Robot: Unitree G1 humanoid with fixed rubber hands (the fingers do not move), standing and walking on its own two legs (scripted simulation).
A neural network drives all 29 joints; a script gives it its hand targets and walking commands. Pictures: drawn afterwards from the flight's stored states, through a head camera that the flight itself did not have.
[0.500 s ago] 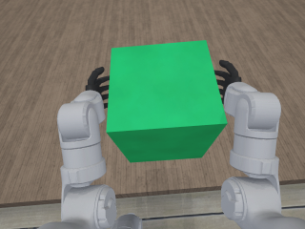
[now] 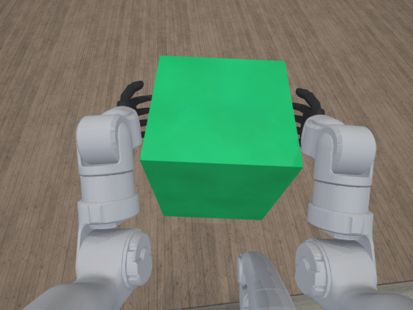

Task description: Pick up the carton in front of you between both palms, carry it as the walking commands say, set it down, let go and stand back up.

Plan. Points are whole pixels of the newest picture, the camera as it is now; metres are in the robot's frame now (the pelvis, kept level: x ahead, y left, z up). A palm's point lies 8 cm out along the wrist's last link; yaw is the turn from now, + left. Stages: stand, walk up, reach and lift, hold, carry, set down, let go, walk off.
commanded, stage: carry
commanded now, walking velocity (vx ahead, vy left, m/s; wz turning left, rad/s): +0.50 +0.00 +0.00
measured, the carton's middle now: (217, 147) +0.39 -0.02 +0.07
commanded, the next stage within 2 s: none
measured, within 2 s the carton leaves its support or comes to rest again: neither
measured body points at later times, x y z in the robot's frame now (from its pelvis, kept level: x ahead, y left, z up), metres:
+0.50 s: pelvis +0.29 -0.07 +0.09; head +0.36 -0.06 +0.53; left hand +0.66 +0.14 +0.24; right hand +0.70 -0.16 +0.24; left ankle +0.29 +0.06 -0.51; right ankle +0.35 -0.12 -0.62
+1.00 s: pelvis +0.57 -0.01 +0.11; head +0.60 +0.00 +0.56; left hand +0.95 +0.14 +0.22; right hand +0.94 -0.17 +0.22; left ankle +0.61 +0.06 -0.62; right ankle +0.55 -0.13 -0.54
